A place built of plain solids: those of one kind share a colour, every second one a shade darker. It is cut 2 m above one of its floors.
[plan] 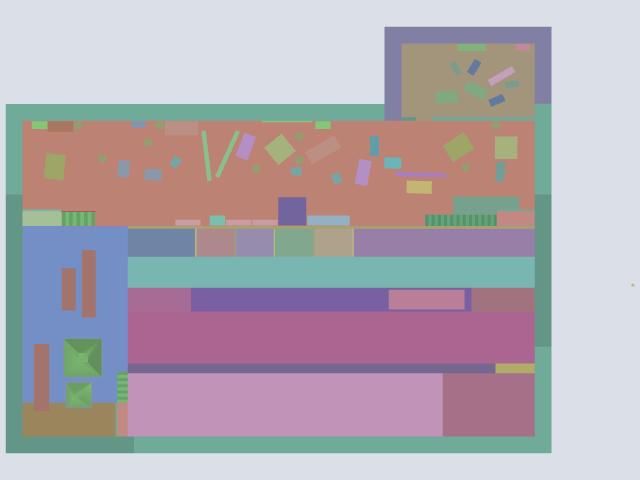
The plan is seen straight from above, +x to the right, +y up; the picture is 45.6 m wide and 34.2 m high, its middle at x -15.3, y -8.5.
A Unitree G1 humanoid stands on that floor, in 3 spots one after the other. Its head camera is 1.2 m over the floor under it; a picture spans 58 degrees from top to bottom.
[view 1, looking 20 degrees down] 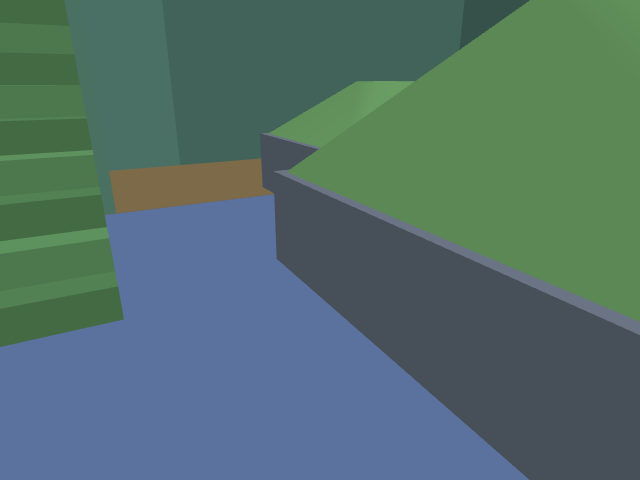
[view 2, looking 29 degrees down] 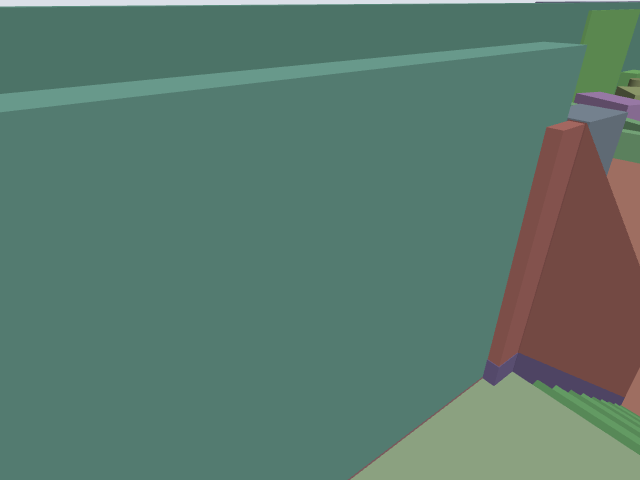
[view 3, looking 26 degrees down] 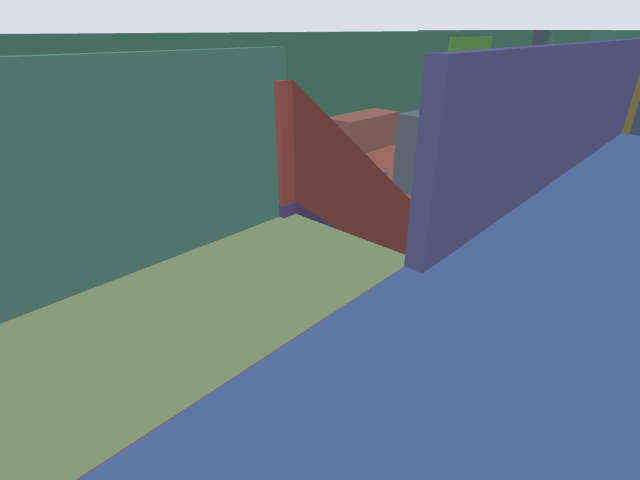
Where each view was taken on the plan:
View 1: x -29.72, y -15.59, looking -118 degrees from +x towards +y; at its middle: dustheap_baysfc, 2.45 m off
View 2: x -34.97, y -7.00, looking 53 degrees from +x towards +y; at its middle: rail_chainland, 0.79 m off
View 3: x -35.70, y -8.60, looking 43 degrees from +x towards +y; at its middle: floor_chainland_floorboards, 2.74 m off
